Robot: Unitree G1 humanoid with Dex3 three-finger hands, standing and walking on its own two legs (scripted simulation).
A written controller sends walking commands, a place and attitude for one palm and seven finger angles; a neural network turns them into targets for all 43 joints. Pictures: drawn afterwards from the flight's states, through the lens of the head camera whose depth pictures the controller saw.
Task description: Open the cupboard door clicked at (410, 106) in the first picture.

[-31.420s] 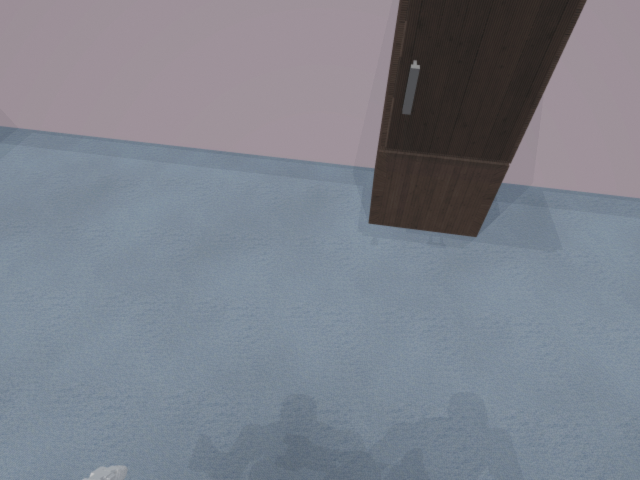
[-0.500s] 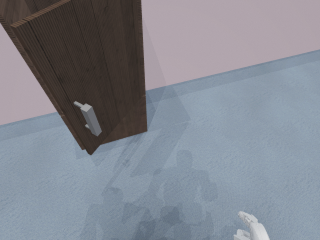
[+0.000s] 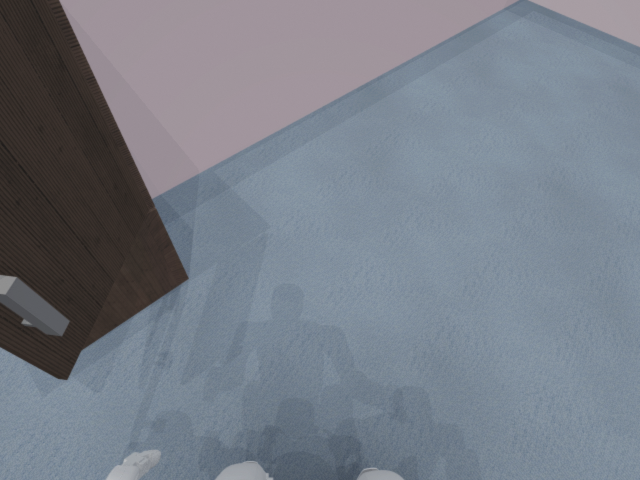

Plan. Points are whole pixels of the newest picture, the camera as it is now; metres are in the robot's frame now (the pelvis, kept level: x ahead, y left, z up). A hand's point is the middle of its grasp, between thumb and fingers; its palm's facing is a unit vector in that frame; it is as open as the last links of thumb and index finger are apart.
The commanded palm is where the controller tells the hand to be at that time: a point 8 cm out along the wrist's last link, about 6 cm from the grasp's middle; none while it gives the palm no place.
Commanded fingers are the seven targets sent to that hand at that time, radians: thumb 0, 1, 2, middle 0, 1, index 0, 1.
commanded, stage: walk to a spot facing it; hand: left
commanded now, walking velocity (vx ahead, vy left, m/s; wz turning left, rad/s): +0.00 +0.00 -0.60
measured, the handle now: (18, 306) +0.34 +0.46 -0.09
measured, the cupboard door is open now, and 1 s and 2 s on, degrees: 40 40 40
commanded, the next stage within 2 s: turn to face it in 1.82 s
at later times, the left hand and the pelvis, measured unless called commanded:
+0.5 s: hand (212, 463) +0.15 +0.15 -0.15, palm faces -0.28 -0.93 -0.24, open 7.4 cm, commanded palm none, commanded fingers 0.00 0.90 0.90 -0.20 -0.30 -0.20 -0.30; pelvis +0.02 -0.02 +0.01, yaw -18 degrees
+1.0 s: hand (355, 316) +0.38 -0.05 -0.14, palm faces -0.66 -0.73 -0.19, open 7.4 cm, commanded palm none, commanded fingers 0.00 0.90 0.90 -0.20 -0.30 -0.20 -0.30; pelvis +0.13 -0.10 +0.01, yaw -36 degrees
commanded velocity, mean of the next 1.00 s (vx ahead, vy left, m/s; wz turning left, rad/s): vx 0.23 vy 0.00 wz -0.56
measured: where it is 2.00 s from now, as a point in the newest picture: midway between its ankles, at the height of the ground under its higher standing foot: (455, 388)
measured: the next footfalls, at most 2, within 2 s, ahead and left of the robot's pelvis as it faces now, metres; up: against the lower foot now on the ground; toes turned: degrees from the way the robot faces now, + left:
left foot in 0.02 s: +0.07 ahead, +0.12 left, +0.00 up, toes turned +2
right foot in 0.30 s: +0.01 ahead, -0.15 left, +0.00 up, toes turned -15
